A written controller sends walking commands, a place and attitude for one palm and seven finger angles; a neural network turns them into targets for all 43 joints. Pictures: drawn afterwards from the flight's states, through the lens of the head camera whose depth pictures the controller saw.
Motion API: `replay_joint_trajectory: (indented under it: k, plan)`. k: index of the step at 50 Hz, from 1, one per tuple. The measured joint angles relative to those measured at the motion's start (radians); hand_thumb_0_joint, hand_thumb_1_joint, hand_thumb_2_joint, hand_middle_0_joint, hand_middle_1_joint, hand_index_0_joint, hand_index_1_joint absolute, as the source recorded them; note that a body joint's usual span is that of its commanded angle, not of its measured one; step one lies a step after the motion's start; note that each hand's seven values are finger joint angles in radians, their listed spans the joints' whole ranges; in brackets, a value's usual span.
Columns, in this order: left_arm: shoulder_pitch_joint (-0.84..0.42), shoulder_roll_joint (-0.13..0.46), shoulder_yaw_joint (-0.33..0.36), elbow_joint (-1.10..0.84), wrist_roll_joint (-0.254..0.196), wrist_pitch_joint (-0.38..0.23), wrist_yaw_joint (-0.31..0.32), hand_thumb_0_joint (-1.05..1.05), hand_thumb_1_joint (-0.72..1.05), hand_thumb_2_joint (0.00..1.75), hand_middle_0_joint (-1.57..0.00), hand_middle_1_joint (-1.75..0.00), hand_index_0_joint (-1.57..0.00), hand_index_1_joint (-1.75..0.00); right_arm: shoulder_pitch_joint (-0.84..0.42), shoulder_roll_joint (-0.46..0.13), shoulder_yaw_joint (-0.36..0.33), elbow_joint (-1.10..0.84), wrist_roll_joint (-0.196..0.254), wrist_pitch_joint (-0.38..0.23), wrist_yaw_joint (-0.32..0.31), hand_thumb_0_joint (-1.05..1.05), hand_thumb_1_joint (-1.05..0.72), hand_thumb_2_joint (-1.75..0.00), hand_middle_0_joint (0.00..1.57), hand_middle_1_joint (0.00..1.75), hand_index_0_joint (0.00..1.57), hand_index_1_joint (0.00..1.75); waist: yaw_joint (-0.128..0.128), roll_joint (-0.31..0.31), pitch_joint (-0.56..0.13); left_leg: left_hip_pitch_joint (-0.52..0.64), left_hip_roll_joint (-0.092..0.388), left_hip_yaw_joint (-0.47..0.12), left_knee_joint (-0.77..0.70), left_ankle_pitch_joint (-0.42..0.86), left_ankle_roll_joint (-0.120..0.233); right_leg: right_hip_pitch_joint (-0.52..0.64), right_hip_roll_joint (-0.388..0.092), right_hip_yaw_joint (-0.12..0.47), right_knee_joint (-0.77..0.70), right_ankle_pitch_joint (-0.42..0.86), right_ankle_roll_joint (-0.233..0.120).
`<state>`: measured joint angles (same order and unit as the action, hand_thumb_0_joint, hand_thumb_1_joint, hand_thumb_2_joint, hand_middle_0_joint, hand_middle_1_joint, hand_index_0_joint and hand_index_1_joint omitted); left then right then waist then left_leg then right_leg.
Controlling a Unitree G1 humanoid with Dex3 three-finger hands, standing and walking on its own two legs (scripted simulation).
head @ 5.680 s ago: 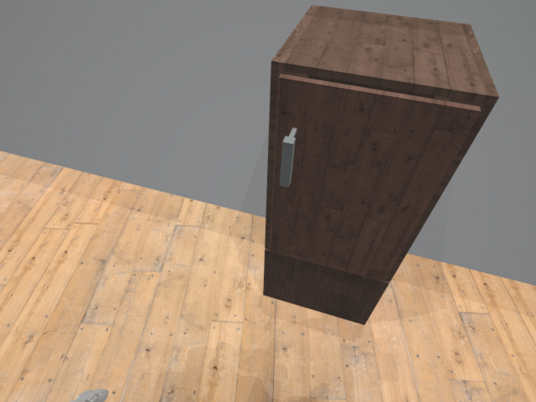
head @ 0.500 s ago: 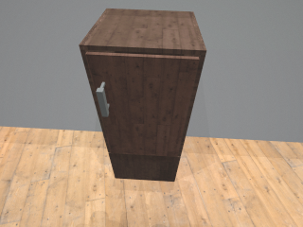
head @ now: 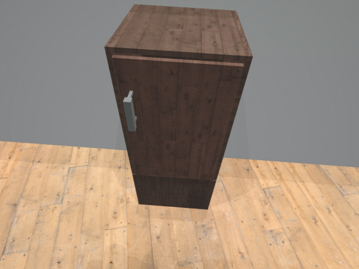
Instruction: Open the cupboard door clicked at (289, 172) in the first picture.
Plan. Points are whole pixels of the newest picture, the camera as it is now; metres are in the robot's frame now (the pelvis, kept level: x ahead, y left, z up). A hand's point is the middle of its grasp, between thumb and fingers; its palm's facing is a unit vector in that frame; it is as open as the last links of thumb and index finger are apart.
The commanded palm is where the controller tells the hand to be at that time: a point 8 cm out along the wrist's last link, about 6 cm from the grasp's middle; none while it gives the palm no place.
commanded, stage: look again from close up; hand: left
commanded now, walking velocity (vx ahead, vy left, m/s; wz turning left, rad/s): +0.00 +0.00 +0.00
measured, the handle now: (131, 111) +0.58 +0.20 +0.01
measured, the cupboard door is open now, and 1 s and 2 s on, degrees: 0 0 0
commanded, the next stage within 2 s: raise the hand with hooked fingers in 0.56 s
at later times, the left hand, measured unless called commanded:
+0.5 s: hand out of the picture -0.02 +0.15 -0.18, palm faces +0.05 -0.99 -0.14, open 7.4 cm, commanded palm none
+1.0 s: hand (125, 223) +0.22 +0.14 -0.01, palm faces -0.01 -1.00 +0.04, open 8.1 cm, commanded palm +0.13 +0.22 -0.05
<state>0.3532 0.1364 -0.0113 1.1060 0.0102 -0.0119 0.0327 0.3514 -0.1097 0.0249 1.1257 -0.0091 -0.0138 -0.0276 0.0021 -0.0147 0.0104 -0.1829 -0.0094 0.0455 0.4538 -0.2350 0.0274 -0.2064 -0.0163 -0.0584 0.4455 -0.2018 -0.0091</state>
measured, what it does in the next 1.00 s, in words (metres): stands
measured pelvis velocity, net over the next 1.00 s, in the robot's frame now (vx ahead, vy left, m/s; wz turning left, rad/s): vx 0.00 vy -0.01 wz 0.00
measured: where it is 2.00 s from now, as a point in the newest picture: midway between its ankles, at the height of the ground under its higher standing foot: outside the picture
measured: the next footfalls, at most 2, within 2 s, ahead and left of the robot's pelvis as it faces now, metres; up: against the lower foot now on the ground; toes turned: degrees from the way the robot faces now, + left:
none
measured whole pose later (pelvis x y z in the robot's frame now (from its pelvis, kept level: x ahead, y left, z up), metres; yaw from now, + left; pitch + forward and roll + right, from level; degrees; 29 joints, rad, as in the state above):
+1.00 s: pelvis +0.00 -0.01 -0.05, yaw +0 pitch +7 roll +1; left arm 0.34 0.14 0.06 0.14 -0.21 -0.46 -0.18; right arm 0.20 -0.26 -0.05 0.60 0.01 -0.29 -0.01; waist -0.04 -0.03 -0.12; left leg -0.59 0.00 0.05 0.89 -0.43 0.02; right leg -0.63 -0.03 -0.05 0.91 -0.41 -0.03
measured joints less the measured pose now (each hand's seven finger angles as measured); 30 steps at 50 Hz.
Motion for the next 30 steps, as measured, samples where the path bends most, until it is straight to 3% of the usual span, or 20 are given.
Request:
replay_joint_trajectory:
  k: [30]
  plan:
    - [0.001,-0.019,0.003,-0.005,0.003,-0.006,0.004,0.0,0.91,0.89,-0.2,-0.3,-0.2,-0.3,-0.031,-0.001,-0.01,-0.001,0.002,-0.009,-0.006,0.01,-0.91,-0.9,0.2,0.3,0.2,0.3,0.007,-0.008,0.001,-0.002,-0.007,0.005,-0.005,-0.002,0.007,-0.005,-0.007,0.006,0.001,-0.003,0.008]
